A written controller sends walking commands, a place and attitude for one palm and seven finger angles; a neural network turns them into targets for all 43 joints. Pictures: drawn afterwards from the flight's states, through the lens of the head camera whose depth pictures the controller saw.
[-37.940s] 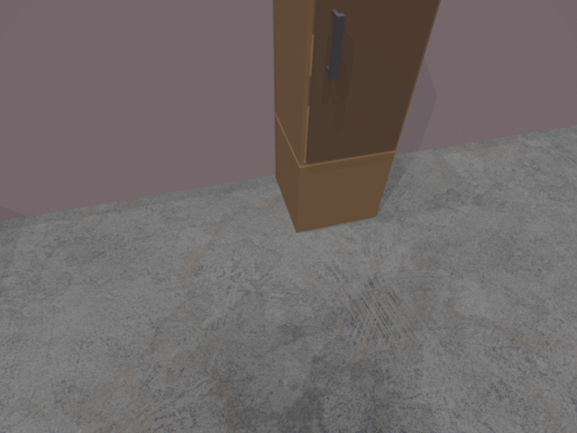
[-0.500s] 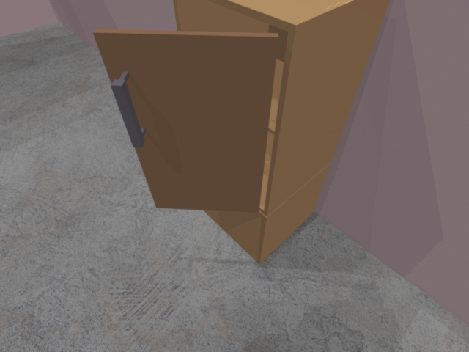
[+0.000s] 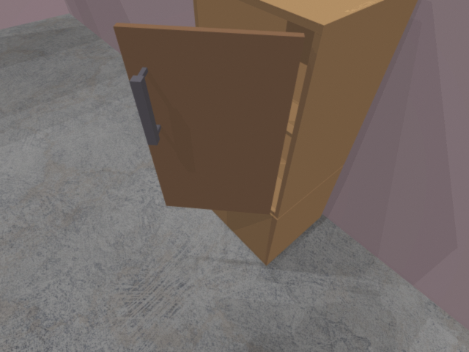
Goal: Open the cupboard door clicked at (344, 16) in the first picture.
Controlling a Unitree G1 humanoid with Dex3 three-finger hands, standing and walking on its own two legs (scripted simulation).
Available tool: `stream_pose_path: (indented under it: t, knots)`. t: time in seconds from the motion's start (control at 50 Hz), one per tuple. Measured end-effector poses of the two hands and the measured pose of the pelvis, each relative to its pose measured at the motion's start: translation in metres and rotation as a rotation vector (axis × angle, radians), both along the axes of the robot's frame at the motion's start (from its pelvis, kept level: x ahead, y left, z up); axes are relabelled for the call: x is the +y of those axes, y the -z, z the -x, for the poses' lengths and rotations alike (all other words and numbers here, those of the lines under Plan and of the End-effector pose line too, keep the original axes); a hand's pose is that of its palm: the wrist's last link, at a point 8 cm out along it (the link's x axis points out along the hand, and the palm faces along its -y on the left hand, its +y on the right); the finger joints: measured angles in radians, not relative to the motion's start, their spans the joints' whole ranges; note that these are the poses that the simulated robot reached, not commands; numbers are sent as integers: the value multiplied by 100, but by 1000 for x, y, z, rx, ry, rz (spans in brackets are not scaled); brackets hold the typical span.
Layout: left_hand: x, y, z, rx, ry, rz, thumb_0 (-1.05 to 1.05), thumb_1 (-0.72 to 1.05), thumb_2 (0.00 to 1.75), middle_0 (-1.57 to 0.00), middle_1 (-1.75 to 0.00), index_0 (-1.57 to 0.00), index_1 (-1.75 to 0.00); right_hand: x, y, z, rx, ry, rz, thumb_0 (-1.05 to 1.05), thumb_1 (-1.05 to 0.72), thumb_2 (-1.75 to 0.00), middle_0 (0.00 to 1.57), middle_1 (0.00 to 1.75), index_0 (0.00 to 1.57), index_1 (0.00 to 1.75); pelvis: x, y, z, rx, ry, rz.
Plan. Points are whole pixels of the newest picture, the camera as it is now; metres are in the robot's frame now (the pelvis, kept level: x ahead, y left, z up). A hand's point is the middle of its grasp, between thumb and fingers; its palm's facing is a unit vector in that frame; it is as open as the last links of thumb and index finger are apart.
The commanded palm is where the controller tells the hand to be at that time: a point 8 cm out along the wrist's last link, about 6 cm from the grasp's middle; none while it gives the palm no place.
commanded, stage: shuffle to correct the standing spot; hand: left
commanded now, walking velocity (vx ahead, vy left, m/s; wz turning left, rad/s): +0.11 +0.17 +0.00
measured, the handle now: (148, 107) +0.58 +0.24 +0.09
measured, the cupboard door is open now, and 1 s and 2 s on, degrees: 43 43 43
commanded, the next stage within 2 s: come to a stop and stand still in 0.10 s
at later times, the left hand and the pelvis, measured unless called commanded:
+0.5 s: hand (142, 341) +0.17 +0.20 -0.17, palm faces -0.02 -0.98 -0.22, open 7.4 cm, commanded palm none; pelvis +0.07 +0.02 -0.01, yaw +0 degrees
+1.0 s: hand out of the picture +0.06 +0.23 -0.17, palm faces -0.02 -0.97 -0.23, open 7.4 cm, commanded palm none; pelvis +0.04 +0.04 +0.00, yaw -2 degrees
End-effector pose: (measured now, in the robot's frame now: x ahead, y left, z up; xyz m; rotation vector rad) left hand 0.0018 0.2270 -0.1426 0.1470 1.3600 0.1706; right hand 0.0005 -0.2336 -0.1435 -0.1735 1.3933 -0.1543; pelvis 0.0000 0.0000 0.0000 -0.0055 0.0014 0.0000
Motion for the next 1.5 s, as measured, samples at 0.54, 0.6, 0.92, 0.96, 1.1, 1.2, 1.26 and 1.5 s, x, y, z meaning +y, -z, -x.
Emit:
stream_pose_path:
  t: [0.54, 0.6, 0.92, 0.96, 1.1, 1.2, 1.26, 1.5]
  knots:
    - [21, -2, -161, -184, 95, -18, 0, 90, 90, -20, -30, -20, -30, 44, 7, -33, 94, 104, -25, 1, -90, -90, 21, 30, 20, 30, 25, 5, -66, 8, -4, -19]
    - [25, 1, -154, -170, 89, -6, 0, 90, 90, -20, -30, -20, -30, 39, 2, -65, -3, 84, 3, 1, -90, -90, 20, 30, 20, 30, 30, 4, -62, 8, 6, -21]
    - [55, -3, -79, -53, 32, -37, 0, 91, 90, -20, -30, -20, -30, 51, -6, -107, -180, 4, -11, 1, -92, -90, 20, 30, 20, 30, 42, 1, -47, -6, 40, -34]
    - [51, -7, -66, -19, 45, -35, 0, 91, 90, -20, -30, -20, -30, 50, -5, -103, -177, 16, -23, 1, -91, -90, 20, 30, 20, 30, 41, -2, -44, -9, 39, -26]
    - [35, -9, -38, 37, 48, -10, 0, 90, 90, -20, -30, -20, -30, 41, -5, -69, -111, 32, -24, 0, -92, -90, 20, 30, 20, 30, 35, -7, -37, -15, 38, -23]
    - [24, -7, -32, 39, 41, 14, 0, 90, 90, -20, -30, -20, -30, 39, -5, -37, -23, 39, -24, 1, -91, -90, 20, 30, 20, 30, 31, -8, -33, -16, 32, -20]
    - [19, -5, -31, 42, 41, 24, 0, 91, 90, -20, -30, -20, -30, 41, -6, -19, 21, 49, -28, 1, -91, -90, 20, 30, 20, 30, 30, -9, -33, -15, 31, -19]
    - [17, -4, -33, 44, 63, 25, 1, 91, 90, -20, -30, -20, -30, 55, -4, 10, 87, 75, -66, 1, -90, -90, 20, 30, 20, 30, 26, -7, -35, -12, 19, -12]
